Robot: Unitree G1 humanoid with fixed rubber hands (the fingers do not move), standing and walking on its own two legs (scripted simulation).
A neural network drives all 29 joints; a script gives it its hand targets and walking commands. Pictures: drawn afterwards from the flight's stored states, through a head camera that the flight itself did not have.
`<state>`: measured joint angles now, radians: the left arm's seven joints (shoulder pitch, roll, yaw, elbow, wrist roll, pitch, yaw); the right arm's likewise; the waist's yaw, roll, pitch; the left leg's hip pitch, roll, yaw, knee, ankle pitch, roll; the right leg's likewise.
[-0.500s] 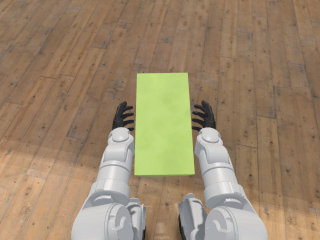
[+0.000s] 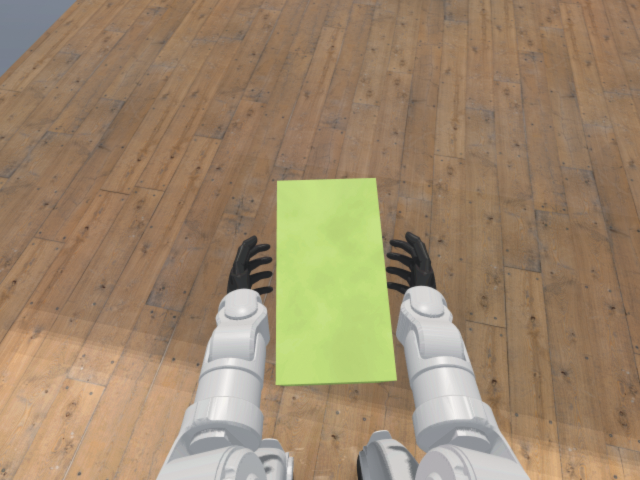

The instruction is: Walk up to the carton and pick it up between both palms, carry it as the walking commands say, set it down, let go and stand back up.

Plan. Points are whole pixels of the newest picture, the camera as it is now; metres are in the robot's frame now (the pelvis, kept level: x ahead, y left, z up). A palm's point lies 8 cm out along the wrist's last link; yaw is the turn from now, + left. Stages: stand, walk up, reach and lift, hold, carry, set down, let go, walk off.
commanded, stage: reach and lift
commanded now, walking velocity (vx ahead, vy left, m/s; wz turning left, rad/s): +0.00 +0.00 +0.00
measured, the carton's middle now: (329, 285) +0.41 -0.02 -0.11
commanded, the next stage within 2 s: none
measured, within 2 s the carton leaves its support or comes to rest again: neither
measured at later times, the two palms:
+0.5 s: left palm (228, 280) +0.35 +0.11 +0.05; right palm (435, 271) +0.35 -0.13 +0.05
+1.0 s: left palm (216, 265) +0.34 +0.11 +0.11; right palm (457, 258) +0.33 -0.13 +0.11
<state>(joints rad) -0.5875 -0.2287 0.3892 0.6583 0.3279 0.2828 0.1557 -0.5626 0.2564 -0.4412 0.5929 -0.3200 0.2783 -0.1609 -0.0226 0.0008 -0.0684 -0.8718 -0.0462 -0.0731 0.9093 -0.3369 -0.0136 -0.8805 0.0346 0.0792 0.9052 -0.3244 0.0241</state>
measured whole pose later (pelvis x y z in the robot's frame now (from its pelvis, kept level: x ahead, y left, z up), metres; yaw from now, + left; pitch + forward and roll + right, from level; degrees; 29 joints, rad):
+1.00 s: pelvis +0.02 +0.00 +0.06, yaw +0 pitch -7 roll +0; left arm -0.47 -0.22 0.29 0.54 0.33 0.67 0.11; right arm -0.47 0.22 -0.31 0.51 -0.32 0.66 -0.13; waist -0.02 0.00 -0.01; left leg -0.13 -0.03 -0.08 0.47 -0.22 -0.01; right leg -0.14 0.02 0.08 0.48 -0.22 0.01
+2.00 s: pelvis +0.02 +0.00 +0.06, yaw -1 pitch -8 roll +0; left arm -0.44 -0.21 0.25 0.50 0.32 0.74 0.12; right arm -0.45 0.22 -0.26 0.48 -0.33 0.73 -0.12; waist -0.01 0.01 -0.01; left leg -0.10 -0.02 -0.07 0.45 -0.21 -0.01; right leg -0.12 0.03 0.09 0.46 -0.20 0.01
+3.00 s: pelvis +0.01 +0.00 +0.05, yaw +0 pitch -4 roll +0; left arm -0.42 -0.20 0.20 0.43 0.30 0.80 0.13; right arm -0.43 0.21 -0.22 0.41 -0.30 0.78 -0.11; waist -0.01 0.01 -0.07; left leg -0.24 -0.03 -0.08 0.53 -0.23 -0.01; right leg -0.25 0.02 0.09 0.52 -0.21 0.02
